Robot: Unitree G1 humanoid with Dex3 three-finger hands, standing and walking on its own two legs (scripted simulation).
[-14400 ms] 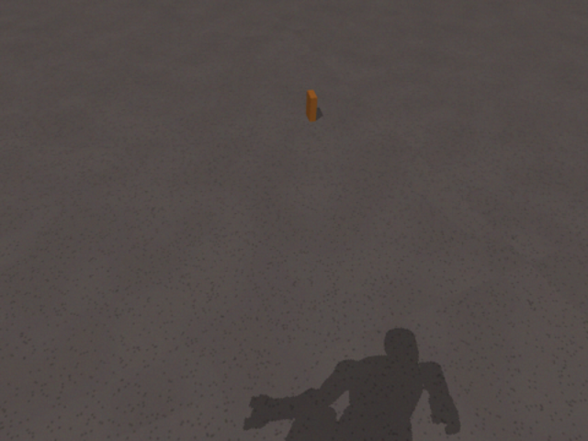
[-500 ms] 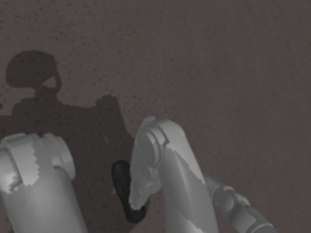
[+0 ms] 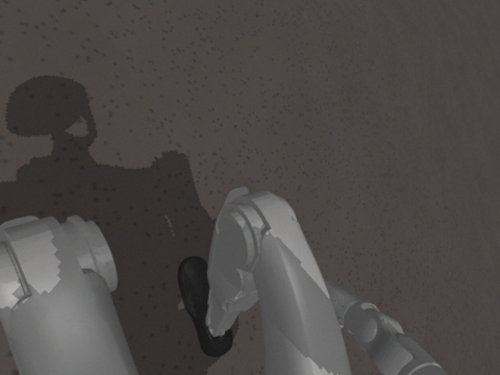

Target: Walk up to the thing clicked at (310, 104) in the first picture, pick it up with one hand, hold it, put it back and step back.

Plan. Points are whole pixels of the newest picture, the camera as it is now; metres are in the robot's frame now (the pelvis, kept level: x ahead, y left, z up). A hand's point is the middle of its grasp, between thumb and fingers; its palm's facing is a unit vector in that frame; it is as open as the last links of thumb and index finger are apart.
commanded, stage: close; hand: left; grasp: from the side
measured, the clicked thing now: out of the picture +0.44 +0.32 -0.20
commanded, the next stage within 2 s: settle in 0.82 s
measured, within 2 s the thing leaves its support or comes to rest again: leaves its support in 1.30 s
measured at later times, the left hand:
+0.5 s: hand out of the picture +0.41 +0.32 -0.17, palm faces +0.48 -0.88 +0.02, open 12.7 cm
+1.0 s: hand out of the picture +0.41 +0.32 -0.17, palm faces +0.48 -0.88 +0.02, open 12.7 cm
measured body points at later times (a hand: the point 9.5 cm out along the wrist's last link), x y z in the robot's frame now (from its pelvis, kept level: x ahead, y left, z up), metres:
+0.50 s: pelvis +0.00 +0.00 +0.00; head +0.21 +0.21 +0.33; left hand +0.38 +0.36 -0.17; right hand +0.19 -0.23 -0.02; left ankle +0.08 +0.13 -0.25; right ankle +0.14 -0.12 -0.25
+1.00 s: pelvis +0.00 +0.00 +0.00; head +0.21 +0.22 +0.33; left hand +0.38 +0.36 -0.17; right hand +0.20 -0.22 -0.02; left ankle +0.08 +0.13 -0.25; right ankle +0.14 -0.12 -0.25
